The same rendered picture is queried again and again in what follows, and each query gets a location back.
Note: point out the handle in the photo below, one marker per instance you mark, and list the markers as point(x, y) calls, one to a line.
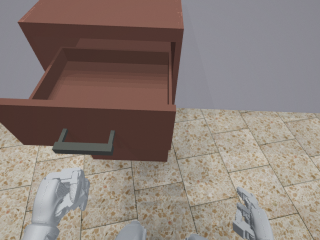
point(81, 148)

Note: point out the left robot hand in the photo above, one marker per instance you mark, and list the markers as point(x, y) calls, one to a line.
point(69, 185)

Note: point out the left robot thigh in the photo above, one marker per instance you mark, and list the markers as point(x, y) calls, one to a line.
point(132, 231)

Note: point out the drawer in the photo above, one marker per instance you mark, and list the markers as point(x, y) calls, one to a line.
point(91, 91)

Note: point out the robot left forearm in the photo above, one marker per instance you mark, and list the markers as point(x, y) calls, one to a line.
point(40, 231)

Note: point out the cabinet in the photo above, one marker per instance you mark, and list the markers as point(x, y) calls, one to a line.
point(110, 24)

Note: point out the right robot hand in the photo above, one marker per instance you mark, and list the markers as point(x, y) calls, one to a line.
point(256, 225)

